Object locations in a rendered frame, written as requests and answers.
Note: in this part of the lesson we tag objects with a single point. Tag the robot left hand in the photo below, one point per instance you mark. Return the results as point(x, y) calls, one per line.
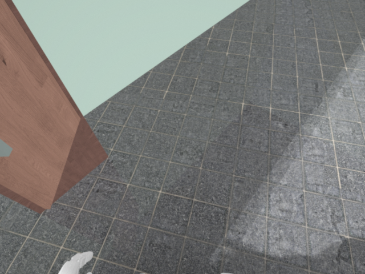
point(76, 262)

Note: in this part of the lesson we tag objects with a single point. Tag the cupboard door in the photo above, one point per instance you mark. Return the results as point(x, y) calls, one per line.
point(36, 118)

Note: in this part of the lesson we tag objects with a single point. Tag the handle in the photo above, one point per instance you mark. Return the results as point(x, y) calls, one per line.
point(5, 150)

